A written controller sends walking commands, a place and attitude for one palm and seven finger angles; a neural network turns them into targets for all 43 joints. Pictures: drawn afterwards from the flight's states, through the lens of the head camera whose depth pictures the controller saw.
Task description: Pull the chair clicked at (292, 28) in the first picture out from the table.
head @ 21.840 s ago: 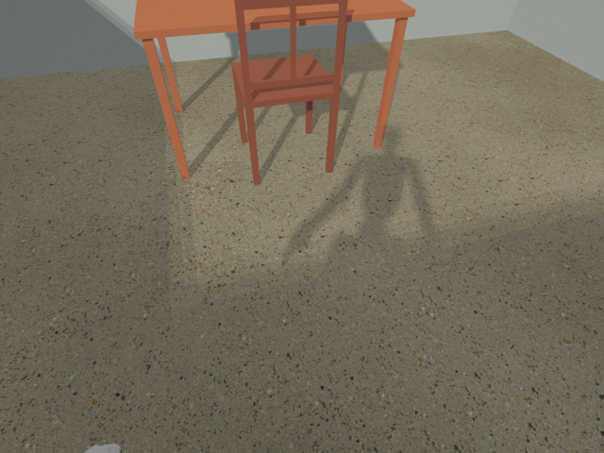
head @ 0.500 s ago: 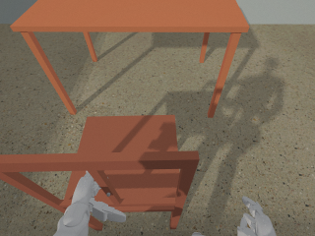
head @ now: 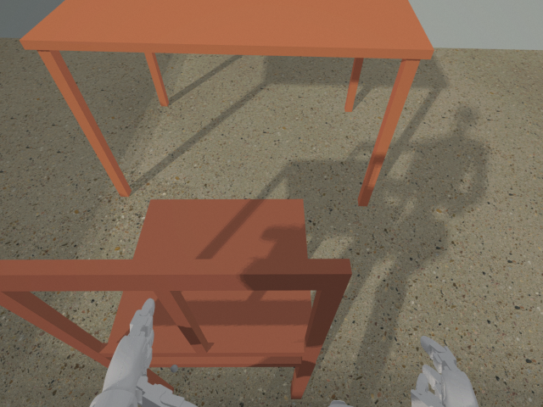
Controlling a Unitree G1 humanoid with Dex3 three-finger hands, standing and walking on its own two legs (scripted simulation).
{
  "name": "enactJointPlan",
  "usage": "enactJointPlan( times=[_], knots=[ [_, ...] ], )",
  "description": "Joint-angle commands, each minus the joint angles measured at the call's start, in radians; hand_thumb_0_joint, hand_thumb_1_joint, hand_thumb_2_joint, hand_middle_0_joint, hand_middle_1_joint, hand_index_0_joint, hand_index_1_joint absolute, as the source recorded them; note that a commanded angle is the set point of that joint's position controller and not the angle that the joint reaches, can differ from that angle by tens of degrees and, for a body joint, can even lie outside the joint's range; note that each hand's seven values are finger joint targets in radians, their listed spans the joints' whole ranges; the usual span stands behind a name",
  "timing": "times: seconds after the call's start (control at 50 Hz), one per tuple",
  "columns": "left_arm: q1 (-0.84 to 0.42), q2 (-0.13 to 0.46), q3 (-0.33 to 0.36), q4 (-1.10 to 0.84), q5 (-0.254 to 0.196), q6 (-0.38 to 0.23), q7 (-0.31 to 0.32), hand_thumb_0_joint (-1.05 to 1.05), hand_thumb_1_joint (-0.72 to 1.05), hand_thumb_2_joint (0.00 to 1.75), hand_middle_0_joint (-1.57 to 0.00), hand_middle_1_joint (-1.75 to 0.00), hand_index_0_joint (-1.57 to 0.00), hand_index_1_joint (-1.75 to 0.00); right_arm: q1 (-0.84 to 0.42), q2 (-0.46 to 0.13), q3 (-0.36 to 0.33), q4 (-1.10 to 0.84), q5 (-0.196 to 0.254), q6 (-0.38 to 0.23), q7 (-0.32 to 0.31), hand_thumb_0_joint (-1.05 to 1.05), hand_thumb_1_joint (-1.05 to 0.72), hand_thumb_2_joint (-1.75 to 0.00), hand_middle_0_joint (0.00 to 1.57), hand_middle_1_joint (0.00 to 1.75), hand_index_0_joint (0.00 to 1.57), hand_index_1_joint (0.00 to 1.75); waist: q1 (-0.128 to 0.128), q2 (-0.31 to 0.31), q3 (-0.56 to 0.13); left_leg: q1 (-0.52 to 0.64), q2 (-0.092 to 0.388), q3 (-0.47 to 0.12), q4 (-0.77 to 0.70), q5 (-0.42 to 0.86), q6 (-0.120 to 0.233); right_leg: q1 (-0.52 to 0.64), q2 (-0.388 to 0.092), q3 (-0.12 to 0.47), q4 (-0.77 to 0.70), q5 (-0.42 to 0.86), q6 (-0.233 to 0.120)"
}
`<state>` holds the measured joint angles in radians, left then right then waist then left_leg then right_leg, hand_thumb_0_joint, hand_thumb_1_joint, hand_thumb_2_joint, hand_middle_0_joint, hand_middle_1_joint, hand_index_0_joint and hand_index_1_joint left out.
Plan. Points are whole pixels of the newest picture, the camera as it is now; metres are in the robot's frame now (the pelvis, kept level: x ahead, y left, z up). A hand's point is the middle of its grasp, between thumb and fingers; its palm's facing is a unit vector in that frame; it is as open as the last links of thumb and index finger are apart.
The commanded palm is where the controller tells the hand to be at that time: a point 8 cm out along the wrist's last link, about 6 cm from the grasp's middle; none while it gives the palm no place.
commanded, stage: draw the fingers out of the gap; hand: left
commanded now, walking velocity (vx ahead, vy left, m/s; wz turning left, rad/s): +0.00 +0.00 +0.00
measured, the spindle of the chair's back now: (186, 322) +0.26 +0.14 -0.03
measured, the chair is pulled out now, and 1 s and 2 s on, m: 0.65 0.65 0.65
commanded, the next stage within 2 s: draw the hand back to the body in 0.48 s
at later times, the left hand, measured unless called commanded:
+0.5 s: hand out of the picture +0.13 +0.14 -0.02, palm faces +0.02 -0.99 -0.14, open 17.4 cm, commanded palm +0.10 +0.19 +0.00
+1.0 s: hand (127, 403) +0.14 +0.16 +0.06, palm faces +0.01 -1.00 -0.10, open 17.5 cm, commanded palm +0.10 +0.23 +0.08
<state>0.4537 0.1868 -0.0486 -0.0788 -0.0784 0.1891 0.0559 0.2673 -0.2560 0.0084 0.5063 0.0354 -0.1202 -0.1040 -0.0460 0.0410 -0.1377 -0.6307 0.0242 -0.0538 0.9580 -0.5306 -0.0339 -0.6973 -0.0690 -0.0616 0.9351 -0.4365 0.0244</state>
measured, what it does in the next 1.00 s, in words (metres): stands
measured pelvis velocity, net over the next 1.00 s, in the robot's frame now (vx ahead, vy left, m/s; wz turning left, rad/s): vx -0.02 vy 0.00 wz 0.00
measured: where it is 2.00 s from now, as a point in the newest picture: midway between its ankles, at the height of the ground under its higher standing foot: outside the picture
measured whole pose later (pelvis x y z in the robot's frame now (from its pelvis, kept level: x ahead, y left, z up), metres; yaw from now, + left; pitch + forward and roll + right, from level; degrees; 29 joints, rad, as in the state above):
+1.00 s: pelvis -0.02 +0.00 -0.03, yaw +0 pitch +12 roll -2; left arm 0.77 0.24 0.07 -0.41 -0.23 -0.27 -0.15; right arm 0.19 -0.18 -0.04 0.51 0.08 -0.12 -0.08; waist 0.01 0.06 -0.15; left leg -0.76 0.03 -0.07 1.15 -0.60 -0.04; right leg -0.82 -0.06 -0.07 1.10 -0.49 0.02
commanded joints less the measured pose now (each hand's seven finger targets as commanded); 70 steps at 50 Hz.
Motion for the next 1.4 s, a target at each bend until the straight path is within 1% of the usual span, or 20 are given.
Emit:
enactJointPlan(
  times=[0.0, 0.06, 0.12, 0.58, 0.6, 0.62, 0.66, 0.76, 0.82, 0.84, 0.94, 1.0, 1.08, 1.1, 1.12, 1.14, 1.18, 1.26, 1.32, 1.38],
  knots=[
    [0.035, 0.065, 0.016, -0.253, 0.012, -0.07, 0.004, 0.0, -0.55, 0.2, 0.0, 0.0, 0.0, 0.0, -0.074, -0.108, -0.047, -0.168, -0.001, -0.061, -0.009, 0.0, -0.9, -0.9, 0.2, 0.3, 0.2, 0.3, -0.004, -0.044, -0.141, 0.012, -0.022, 0.036, -0.125, 0.312, 0.041, 0.158, 0.013, -0.031, -0.115, 0.253, -0.027],
    [0.055, 0.073, 0.005, -0.297, 0.022, -0.069, 0.005, 0.0, -0.55, 0.2, 0.0, 0.0, 0.0, 0.0, -0.079, -0.108, -0.045, -0.176, -0.001, -0.065, -0.012, 0.0, -0.9, -0.9, 0.2, 0.3, 0.2, 0.3, -0.004, -0.006, -0.136, 0.012, -0.022, 0.03, -0.121, 0.303, 0.04, 0.136, 0.014, -0.035, -0.105, 0.224, -0.03],
    [0.1, 0.077, 0.016, -0.303, 0.022, -0.067, 0.009, 0.0, -0.55, 0.2, 0.0, 0.0, 0.0, 0.0, -0.082, -0.102, -0.046, -0.182, -0.003, -0.064, -0.016, 0.0, -0.9, -0.9, 0.2, 0.3, 0.2, 0.3, 0.0, -0.043, -0.126, -0.012, -0.025, 0.029, -0.114, 0.275, 0.041, 0.131, 0.016, -0.036, -0.103, 0.197, -0.028],
    [0.471, 0.048, -0.036, -0.471, 0.061, -0.101, -0.004, 0.0, -0.55, 0.2, 0.0, 0.0, 0.0, 0.0, -0.098, -0.065, -0.069, -0.261, 0.008, -0.039, -0.026, 0.0, -0.9, -0.9, 0.2, 0.3, 0.2, 0.3, 0.025, -0.044, -0.119, -0.086, -0.032, 0.032, -0.052, 0.255, 0.047, 0.074, 0.024, -0.036, -0.05, 0.173, -0.034],
    [0.37, -0.011, -0.023, -0.586, -0.047, -0.216, -0.019, 0.0, -0.55, 0.2, 0.0, 0.0, 0.0, 0.0, -0.089, -0.06, -0.067, -0.249, 0.009, -0.061, -0.025, 0.0, -0.9, -0.9, 0.2, 0.3, 0.2, 0.3, 0.008, -0.092, -0.101, -0.104, -0.042, 0.026, -0.015, 0.263, 0.042, 0.039, 0.031, -0.049, -0.038, 0.206, -0.031],
    [0.401, 0.05, 0.032, -0.543, -0.046, -0.27, -0.026, 0.0, -0.55, 0.2, 0.0, 0.0, 0.0, 0.0, -0.091, -0.065, -0.076, -0.222, 0.011, -0.072, -0.028, 0.0, -0.9, -0.9, 0.2, 0.3, 0.2, 0.3, 0.027, -0.082, -0.126, -0.11, -0.042, 0.03, -0.004, 0.252, 0.042, 0.039, 0.034, -0.044, -0.026, 0.186, -0.033],
    [0.415, 0.064, 0.055, -0.588, -0.067, -0.348, -0.039, 0.0, -0.55, 0.2, 0.0, 0.0, 0.0, 0.0, -0.081, -0.062, -0.079, -0.212, 0.013, -0.088, -0.023, 0.0, -0.9, -0.9, 0.2, 0.3, 0.2, 0.3, 0.037, -0.003, -0.164, -0.08, -0.043, 0.027, -0.005, 0.296, 0.037, 0.051, 0.03, -0.04, -0.009, 0.211, -0.038],
    [0.406, 0.05, 0.059, -0.526, -0.09, -0.516, -0.11, 0.0, -0.55, 0.2, 0.0, 0.0, 0.0, 0.0, -0.119, -0.05, -0.09, -0.167, 0.023, -0.096, 0.011, 0.0, -0.9, -0.9, 0.2, 0.3, 0.2, 0.3, 0.033, -0.03, -0.111, -0.127, -0.029, 0.02, 0.02, 0.271, 0.029, -0.002, 0.034, -0.04, 0.021, 0.175, -0.036],
    [0.409, 0.089, 0.098, -0.508, -0.112, -0.607, -0.184, 0.0, -0.55, 0.2, 0.0, 0.0, 0.0, 0.0, -0.154, -0.044, -0.098, -0.163, 0.027, -0.091, 0.035, 0.0, -0.9, -0.9, 0.2, 0.3, 0.2, 0.3, 0.046, -0.039, -0.125, -0.172, -0.023, 0.021, 0.036, 0.237, 0.029, 0.004, 0.027, -0.021, 0.034, 0.141, -0.037],
    [0.415, 0.123, 0.141, -0.496, -0.119, -0.612, -0.202, 0.0, -0.55, 0.2, 0.0, 0.0, 0.0, 0.0, -0.163, -0.046, -0.103, -0.164, 0.032, -0.086, 0.038, 0.0, -0.9, -0.9, 0.2, 0.3, 0.2, 0.3, 0.056, -0.008, -0.138, -0.161, -0.023, 0.026, 0.032, 0.238, 0.031, 0.025, 0.025, -0.01, 0.024, 0.137, -0.041],
    [0.416, 0.159, 0.244, -0.551, -0.184, -0.506, -0.203, 0.0, -0.55, 0.2, 0.0, 0.0, 0.0, 0.0, -0.182, -0.041, -0.09, -0.2, 0.052, -0.055, 0.015, 0.0, -0.9, -0.9, 0.2, 0.3, 0.2, 0.3, 0.067, -0.018, -0.146, -0.104, -0.025, 0.028, -0.041, 0.193, 0.035, 0.113, 0.028, -0.013, -0.048, 0.088, -0.035],
    [0.352, 0.152, 0.248, -0.593, -0.213, -0.489, -0.196, 0.0, -0.51, 0.22, -0.01, -0.01, -0.01, -0.01, -0.164, -0.044, -0.077, -0.19, 0.053, -0.068, -0.002, 0.0, -0.9, -0.9, 0.2, 0.3, 0.2, 0.3, 0.048, -0.052, -0.11, -0.075, -0.023, 0.02, -0.066, 0.182, 0.037, 0.12, 0.03, -0.014, -0.092, 0.07, -0.027],
    [0.316, 0.174, 0.268, -0.576, -0.218, -0.484, -0.216, 0.0, -0.37, 0.29, -0.02, -0.04, -0.02, -0.04, -0.153, -0.052, -0.069, -0.162, 0.055, -0.108, -0.01, 0.0, -0.9, -0.9, 0.2, 0.3, 0.2, 0.3, 0.045, -0.03, -0.089, -0.016, -0.02, 0.015, -0.103, 0.199, 0.038, 0.144, 0.027, -0.014, -0.136, 0.083, -0.026],
    [0.365, 0.379, 0.354, -0.588, -0.03, -0.36, -0.054, 0.0, -0.33, 0.31, -0.03, -0.05, -0.03, -0.05, -0.126, -0.047, -0.065, -0.17, 0.023, -0.073, -0.031, 0.0, -0.9, -0.9, 0.2, 0.3, 0.2, 0.3, 0.131, 0.045, -0.153, 0.045, 0.023, 0.024, -0.171, 0.221, 0.029, 0.252, -0.002, 0.013, -0.172, 0.093, -0.055],
    [0.347, 0.273, 0.279, -0.691, -0.014, -0.309, 0.005, 0.0, -0.3, 0.32, -0.04, -0.05, -0.04, -0.05, -0.116, -0.034, -0.045, -0.2, 0.019, -0.071, -0.035, 0.0, -0.9, -0.9, 0.2, 0.3, 0.2, 0.3, 0.093, 0.064, -0.099, 0.064, 0.015, 0.026, -0.197, 0.229, 0.026, 0.265, -0.007, -0.011, -0.188, 0.121, -0.053],
    [0.31, 0.29, 0.291, -0.696, 0.003, -0.268, 0.049, 0.0, -0.26, 0.34, -0.04, -0.06, -0.04, -0.06, -0.115, -0.034, -0.043, -0.177, 0.018, -0.067, -0.039, 0.0, -0.9, -0.9, 0.2, 0.3, 0.2, 0.3, 0.092, 0.085, -0.073, 0.079, 0.018, 0.025, -0.208, 0.235, 0.026, 0.281, -0.001, -0.014, -0.208, 0.124, -0.057],
    [0.312, 0.235, 0.248, -0.628, 0.022, -0.222, 0.092, 0.0, -0.19, 0.37, -0.05, -0.08, -0.05, -0.08, -0.13, -0.037, -0.031, -0.156, 0.015, -0.055, -0.046, 0.0, -0.9, -0.9, 0.2, 0.3, 0.2, 0.3, 0.083, 0.044, 0.016, 0.115, 0.026, 0.017, -0.248, 0.23, 0.025, 0.276, 0.004, -0.035, -0.231, 0.118, -0.053],
    [0.213, 0.257, 0.27, -0.589, 0.035, -0.206, 0.13, 0.0, -0.04, 0.44, -0.07, -0.1, -0.07, -0.1, -0.144, -0.055, -0.024, -0.126, 0.007, -0.062, -0.048, 0.0, -0.9, -0.9, 0.2, 0.3, 0.2, 0.3, 0.079, -0.001, 0.072, 0.187, 0.023, 0.014, -0.321, 0.207, 0.03, 0.339, 0.002, -0.033, -0.313, 0.109, -0.048],
    [0.187, 0.261, 0.284, -0.574, 0.042, -0.219, 0.138, 0.0, 0.07, 0.5, -0.08, -0.13, -0.08, -0.13, -0.163, -0.061, -0.024, -0.107, 0.002, -0.073, -0.04, 0.0, -0.9, -0.9, 0.2, 0.3, 0.2, 0.3, 0.086, 0.008, 0.091, 0.245, 0.024, 0.014, -0.372, 0.239, 0.031, 0.39, -0.002, -0.03, -0.35, 0.152, -0.047],
    [0.126, 0.319, 0.343, -0.625, 0.043, -0.233, 0.147, 0.0, 0.17, 0.55, -0.1, -0.15, -0.1, -0.15, -0.172, -0.062, -0.021, -0.087, -0.001, -0.098, -0.036, 0.0, -0.9, -0.9, 0.2, 0.3, 0.2, 0.3, 0.095, 0.045, 0.076, 0.305, 0.021, 0.018, -0.408, 0.282, 0.029, 0.44, -0.003, -0.025, -0.385, 0.195, -0.051]
  ],
)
